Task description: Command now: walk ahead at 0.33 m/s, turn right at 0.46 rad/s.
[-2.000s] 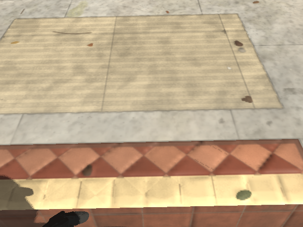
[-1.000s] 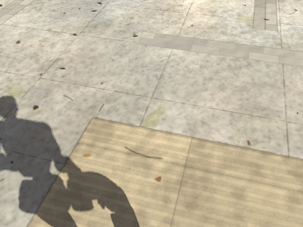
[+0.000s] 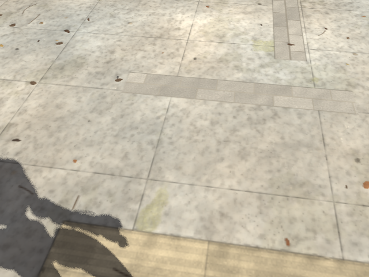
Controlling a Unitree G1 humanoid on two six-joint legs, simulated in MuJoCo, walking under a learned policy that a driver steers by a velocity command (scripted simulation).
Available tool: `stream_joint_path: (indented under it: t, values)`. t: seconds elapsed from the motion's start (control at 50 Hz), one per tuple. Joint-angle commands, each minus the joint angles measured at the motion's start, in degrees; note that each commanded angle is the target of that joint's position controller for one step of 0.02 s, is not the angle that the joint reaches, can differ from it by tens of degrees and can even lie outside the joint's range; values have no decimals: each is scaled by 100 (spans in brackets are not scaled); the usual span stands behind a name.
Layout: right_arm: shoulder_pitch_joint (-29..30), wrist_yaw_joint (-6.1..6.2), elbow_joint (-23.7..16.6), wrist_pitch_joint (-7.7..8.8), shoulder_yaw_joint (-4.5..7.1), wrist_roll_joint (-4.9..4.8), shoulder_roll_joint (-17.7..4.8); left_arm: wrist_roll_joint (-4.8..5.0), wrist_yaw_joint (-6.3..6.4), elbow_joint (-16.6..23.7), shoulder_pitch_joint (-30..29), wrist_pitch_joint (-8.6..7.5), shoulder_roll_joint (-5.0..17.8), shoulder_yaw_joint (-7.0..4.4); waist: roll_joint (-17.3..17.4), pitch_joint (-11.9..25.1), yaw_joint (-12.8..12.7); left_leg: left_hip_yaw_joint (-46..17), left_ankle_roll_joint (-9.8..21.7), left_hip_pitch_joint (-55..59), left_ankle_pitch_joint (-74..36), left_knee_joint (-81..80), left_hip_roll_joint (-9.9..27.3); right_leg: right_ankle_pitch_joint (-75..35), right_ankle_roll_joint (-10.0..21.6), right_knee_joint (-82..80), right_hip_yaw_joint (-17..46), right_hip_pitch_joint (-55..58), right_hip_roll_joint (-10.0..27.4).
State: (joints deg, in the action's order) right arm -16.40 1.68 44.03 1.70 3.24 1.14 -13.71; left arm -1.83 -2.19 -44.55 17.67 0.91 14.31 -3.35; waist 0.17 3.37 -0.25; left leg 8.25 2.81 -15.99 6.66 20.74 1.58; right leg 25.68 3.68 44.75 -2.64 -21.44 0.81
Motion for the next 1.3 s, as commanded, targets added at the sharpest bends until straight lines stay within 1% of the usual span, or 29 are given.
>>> stream_joint_path:
  t: [0.02, 0.06, 0.08, 0.1, 0.12, 0.16, 0.22, 0.38, 0.44, 0.48, 0.52, 0.54, 0.56, 0.58, 0.6, 0.62, 0.66, 0.72, 0.84, 0.94, 0.98, 1.02, 1.04, 1.06, 1.08, 1.1, 1.12, 1.2, 1.3]
  values:
    - [370, -44, -404, 26, 271, 6, -965, 38, -84, 287, 485, -19, 343, -77, 734, -69, -258, -1030, 639, -670, 2999, -1284, 1389, -118, 217, -851, -357, 918, -135]
    - [694, -69, -462, -55, 263, 31, -860, 30, -90, -24, 1274, -48, 345, -98, 239, -346, -623, -497, 324, -1443, 3510, -320, 1050, -236, 411, -1753, -381, 1806, -320]
    - [870, -112, -558, -91, 189, 94, -555, -12, -45, -236, 1888, -74, 583, -167, -810, -495, -830, 53, 109, -2111, 3535, 1324, 573, 890, 599, -2561, 723, 2141, 300]
    - [988, -161, -770, -107, 17, 84, 27, -23, 22, 38, 1588, -89, 1067, -231, -1720, -862, -636, 148, -224, -3322, 2777, 2909, -197, 2740, 1017, -3546, 3469, 1953, 1766]
    - [1515, -226, -1064, -46, 40, 133, -279, 15, 183, 256, 1044, -41, 1135, -255, -1265, -1313, -546, -742, -298, -3746, 1822, 3202, -58, 3256, 1322, -4422, 4421, 1311, 1949]
    - [1234, -351, -926, 110, 145, 74, -702, 75, 259, 340, 583, -133, 1073, -246, -697, -1191, -133, -956, -400, -3127, 831, 3091, 112, 1678, 1079, -4243, 3472, 1062, 1466]
    - [919, -354, -677, 84, 128, 197, -587, 136, 212, 251, 746, -364, 863, -204, -453, -611, -103, -829, -469, -2608, 236, 3079, 7, -243, 837, -3848, 2449, 1486, 875]
    - [2129, -353, -1049, 92, -21, 42, -389, 84, 232, -32, 1592, -447, 761, -228, -750, -633, -643, -778, -525, -2645, -131, 1836, -114, -1978, 933, -3253, 2266, 2217, 764]
    - [2225, -380, -1141, 147, -44, 45, -391, 86, 261, -107, 1602, -435, 796, -227, -798, -641, -655, -642, -342, -2093, 105, 1439, -170, -2985, 839, -2912, 2241, 2206, 865]
    - [1765, -339, -1063, 177, -8, 23, -469, 91, 273, -83, 1320, -436, 888, -244, -798, -594, -363, -581, -142, -1084, 275, 1089, -290, -3530, 649, -2704, 2214, 1851, 903]
    - [476, -182, -676, 253, 131, 82, -746, 131, 253, -82, 1111, -487, 937, -250, -411, -33, 252, -629, 147, 852, 264, 666, -368, -4674, 400, -1278, 1735, 1376, 492]
    - [-545, -87, -594, 315, 226, 189, -1128, 140, 229, 61, 1018, -519, 704, -184, 134, 715, 709, -1839, 459, 2182, 1356, 478, 739, -3494, 270, 277, 1424, 568, 187]
    - [-994, -63, -498, 288, 340, 276, -1722, 254, 219, 177, 1526, -522, 219, -89, 1508, 1246, 520, -4627, 1060, 3345, 2335, -250, 2176, -59, 42, 2001, 817, -1100, -819]
    - [-742, -93, -444, 220, 290, 118, -1381, 70, 239, 100, 1396, -494, 633, -147, 1104, 767, 377, -5500, 1210, 2814, 2649, -703, 2203, 225, 122, 2624, 1044, -1739, -624]
    - [-271, -116, -486, 205, 190, 62, -956, 26, 191, 134, 925, -478, 659, -162, 515, -19, 205, -4533, 1138, 2100, 2436, -689, 1963, -276, 150, 2682, 1033, -1832, -313]
    - [-77, -150, -445, 237, 122, 44, -692, -7, 138, 191, 500, -484, 580, -119, 176, -344, 187, -3701, 1042, 1529, 1706, -761, 1634, -607, 132, 2440, 953, -1702, -125]
    - [-21, -161, -304, 302, 34, 27, -484, -69, 64, 200, 390, -408, 488, -88, 491, -450, -33, -2697, 830, 996, 533, -954, 1141, -798, 13, 1963, 788, -1336, 110]
    - [-320, -203, -73, 430, 28, -46, -529, -101, -7, 199, 270, -321, 379, -43, 553, -425, -138, -2136, 928, 924, -860, -1072, 1025, -960, -127, 1679, 566, -1367, 155]
    - [-776, -249, 247, 419, 36, -90, -624, -21, -83, 640, -1308, -342, 112, 152, 470, -682, 140, -1223, 767, 823, -1712, -1252, 677, -2333, -241, -194, 43, -1323, 283]
    - [-1143, -200, 494, 365, 64, -55, -832, 8, -38, 817, -1908, -358, 273, 140, 346, -774, 270, -1283, 691, 1472, -2145, -996, 1036, -2285, -9, -1031, -82, -941, 130]
    - [-1120, -165, 568, 328, 73, -28, -914, -24, 22, 732, -1616, -385, 363, 93, 378, -615, 96, -1187, 593, 1774, -3363, -374, 1065, -1798, 163, -1299, -186, -398, -109]
    - [-1130, -140, 621, 278, 49, -38, -896, -130, 129, 236, -119, -485, 630, -42, 205, 221, -528, -833, 411, 1309, -3717, 1495, 729, -1748, 468, -1694, -144, 1604, -229]
    - [-1098, -138, 396, 283, -30, -40, -649, -243, 212, 85, 942, -525, 1109, -166, -422, 1015, -899, -596, 317, 194, -1754, 3259, 457, -1082, 791, -1764, 1361, 3041, 1165]
    - [-1729, -170, 299, 269, -110, -197, -156, -186, 221, 66, 952, -483, 1531, -270, -1729, 1583, -522, -521, 121, -1645, 2373, 5145, -599, -793, 1544, -2558, 4114, 4102, 2554]
    - [-1164, -136, 350, 231, 52, -5, -807, 56, 208, 97, 582, -415, 1121, -210, -659, 981, -528, -1127, 209, -2171, 2084, 5385, -268, -580, 1356, -2796, 4027, 3568, 2173]
    - [-707, -181, 207, 261, 55, -23, -745, 85, 203, 105, 103, -422, 829, -119, -462, 206, -321, -1136, 234, -2242, 1526, 5176, -33, -936, 1189, -2896, 3063, 2791, 1928]
    - [-548, -208, 194, 276, 10, -32, -594, 63, 174, 70, -117, -459, 607, -62, -286, -113, -172, -1098, 214, -2036, 1217, 4848, 146, -1600, 1039, -3080, 2465, 2194, 1648]
    - [-688, -328, 346, 42, -26, 106, -365, 115, 174, -187, -33, -619, 431, -13, -386, -339, 199, -933, -3, -1429, 931, 4263, 332, -2610, 854, -3531, 1391, 1317, 1129]
    - [507, -374, 33, -6, -46, 92, -356, 146, 154, -519, 429, -643, 508, -35, -305, -775, 41, -749, -219, -2229, -90, 3169, 536, -2737, 873, -3932, 877, 1480, 932]
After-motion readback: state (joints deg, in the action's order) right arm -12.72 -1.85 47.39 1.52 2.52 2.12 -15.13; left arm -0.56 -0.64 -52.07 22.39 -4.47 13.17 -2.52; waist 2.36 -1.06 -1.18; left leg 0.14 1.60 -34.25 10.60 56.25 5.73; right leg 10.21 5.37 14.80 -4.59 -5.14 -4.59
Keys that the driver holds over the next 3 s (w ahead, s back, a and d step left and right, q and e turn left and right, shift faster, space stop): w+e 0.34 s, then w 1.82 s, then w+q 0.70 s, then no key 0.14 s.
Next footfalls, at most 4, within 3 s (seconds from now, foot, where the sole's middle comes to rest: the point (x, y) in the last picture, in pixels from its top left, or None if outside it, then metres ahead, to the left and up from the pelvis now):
0.08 right None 0.04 -0.10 -0.78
0.54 left None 0.35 0.03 -0.78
1.02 right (261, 273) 0.58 -0.24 -0.78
1.56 left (228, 194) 0.92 -0.15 -0.78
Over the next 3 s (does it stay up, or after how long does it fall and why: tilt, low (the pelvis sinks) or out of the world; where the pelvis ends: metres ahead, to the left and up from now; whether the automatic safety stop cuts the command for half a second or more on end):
stays up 1.49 -0.34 0.00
